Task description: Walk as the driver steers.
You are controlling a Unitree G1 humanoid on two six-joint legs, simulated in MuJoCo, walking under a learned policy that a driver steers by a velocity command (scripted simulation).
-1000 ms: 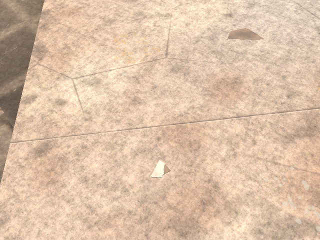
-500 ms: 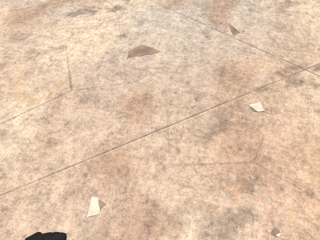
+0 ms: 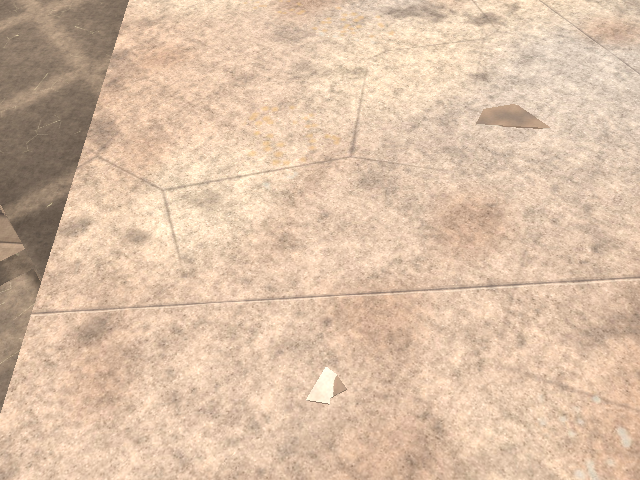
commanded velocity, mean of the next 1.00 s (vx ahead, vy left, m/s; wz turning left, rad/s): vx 0.85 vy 0.00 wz -0.12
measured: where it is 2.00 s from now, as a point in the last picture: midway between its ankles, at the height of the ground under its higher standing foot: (382, 147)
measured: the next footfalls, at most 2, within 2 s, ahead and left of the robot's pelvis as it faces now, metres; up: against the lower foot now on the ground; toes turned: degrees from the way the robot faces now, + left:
left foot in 0.36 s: +0.29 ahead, +0.25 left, +0.00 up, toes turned +20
right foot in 0.86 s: +0.71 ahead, +0.23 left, +0.00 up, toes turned -6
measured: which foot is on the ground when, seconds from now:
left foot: up 0.00-0.34, down 0.36-0.84, up 0.86-1.00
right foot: down 0.00-0.38, up 0.40-0.84, down 0.86-1.00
